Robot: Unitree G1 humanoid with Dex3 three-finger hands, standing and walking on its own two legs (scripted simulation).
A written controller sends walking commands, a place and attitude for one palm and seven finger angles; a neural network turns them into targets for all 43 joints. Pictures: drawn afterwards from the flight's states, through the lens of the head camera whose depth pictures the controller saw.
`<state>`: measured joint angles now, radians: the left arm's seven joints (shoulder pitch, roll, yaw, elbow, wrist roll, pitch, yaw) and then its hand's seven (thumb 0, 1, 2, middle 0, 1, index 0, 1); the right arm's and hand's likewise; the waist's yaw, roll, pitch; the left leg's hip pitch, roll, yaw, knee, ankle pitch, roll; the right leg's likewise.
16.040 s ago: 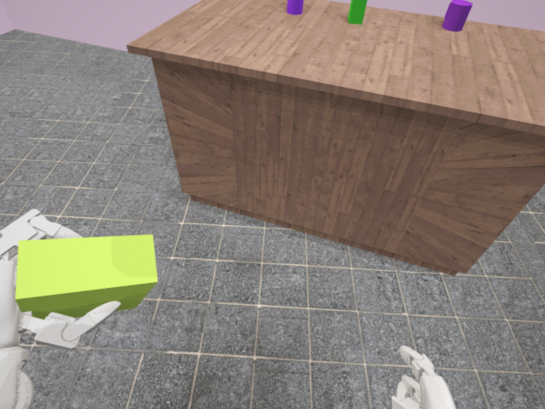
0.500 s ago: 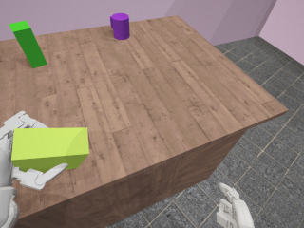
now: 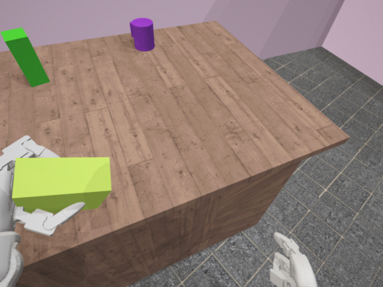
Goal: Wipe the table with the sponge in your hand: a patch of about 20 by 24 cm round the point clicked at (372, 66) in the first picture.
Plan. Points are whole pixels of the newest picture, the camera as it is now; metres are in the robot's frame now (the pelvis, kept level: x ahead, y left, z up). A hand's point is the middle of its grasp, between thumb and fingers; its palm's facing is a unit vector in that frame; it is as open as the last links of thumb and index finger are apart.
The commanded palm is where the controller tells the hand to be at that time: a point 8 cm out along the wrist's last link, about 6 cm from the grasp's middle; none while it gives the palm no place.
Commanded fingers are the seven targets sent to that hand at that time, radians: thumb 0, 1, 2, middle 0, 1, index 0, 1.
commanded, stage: shuffle to correct the standing spot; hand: left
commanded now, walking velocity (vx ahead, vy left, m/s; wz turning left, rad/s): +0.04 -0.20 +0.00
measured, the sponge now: (77, 187) +0.24 +0.21 +0.13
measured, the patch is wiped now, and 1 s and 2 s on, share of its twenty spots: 0.00 0.00 0.00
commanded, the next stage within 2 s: none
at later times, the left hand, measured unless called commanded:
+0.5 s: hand (94, 178) +0.24 +0.18 +0.16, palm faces +0.32 -0.86 -0.40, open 9.6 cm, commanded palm +0.18 +0.23 +0.17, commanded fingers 0.00 0.10 1.30 -1.20 -1.60 -1.20 -1.60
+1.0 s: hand (87, 189) +0.22 +0.19 +0.16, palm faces +0.36 -0.84 -0.40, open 9.6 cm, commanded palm +0.16 +0.22 +0.17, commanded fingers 0.00 0.10 1.30 -1.20 -1.60 -1.20 -1.60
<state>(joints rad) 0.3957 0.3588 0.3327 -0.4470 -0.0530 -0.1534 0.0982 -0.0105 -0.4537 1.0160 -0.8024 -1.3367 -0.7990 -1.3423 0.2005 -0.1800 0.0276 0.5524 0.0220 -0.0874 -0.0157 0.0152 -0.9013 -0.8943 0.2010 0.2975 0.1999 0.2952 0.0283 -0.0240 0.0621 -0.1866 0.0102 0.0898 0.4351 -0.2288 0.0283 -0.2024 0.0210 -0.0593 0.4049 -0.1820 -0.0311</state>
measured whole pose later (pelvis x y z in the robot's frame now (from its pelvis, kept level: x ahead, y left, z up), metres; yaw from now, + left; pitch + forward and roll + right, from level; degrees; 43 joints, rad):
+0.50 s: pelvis +0.02 -0.05 -0.01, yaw +0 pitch +0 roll +0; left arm 0.47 0.40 0.37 -0.54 -0.10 -0.12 0.09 -0.01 -0.45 1.02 -0.80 -1.34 -0.80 -1.34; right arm 0.20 -0.22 -0.02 0.56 0.03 -0.06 -0.03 0.02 -0.90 -0.89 0.20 0.30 0.20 0.29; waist -0.01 -0.01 0.05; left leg -0.24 0.09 0.05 0.55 -0.31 -0.04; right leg -0.24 0.10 -0.09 0.50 -0.26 -0.11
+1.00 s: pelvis +0.01 -0.06 -0.01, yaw +0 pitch +0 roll +0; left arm 0.45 0.39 0.36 -0.51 -0.09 -0.10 0.10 -0.01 -0.45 1.02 -0.80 -1.33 -0.80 -1.34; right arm 0.21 -0.20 0.01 0.55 0.03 -0.05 -0.03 0.01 -0.90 -0.89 0.20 0.30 0.20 0.30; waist 0.02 0.00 0.05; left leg -0.23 0.09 0.04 0.52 -0.27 -0.05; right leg -0.23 0.10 -0.10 0.45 -0.22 -0.10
